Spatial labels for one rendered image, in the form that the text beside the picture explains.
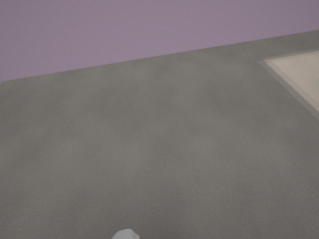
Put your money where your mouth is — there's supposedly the left robot thigh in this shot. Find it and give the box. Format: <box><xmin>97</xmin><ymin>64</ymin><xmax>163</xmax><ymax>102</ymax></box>
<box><xmin>112</xmin><ymin>229</ymin><xmax>140</xmax><ymax>239</ymax></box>

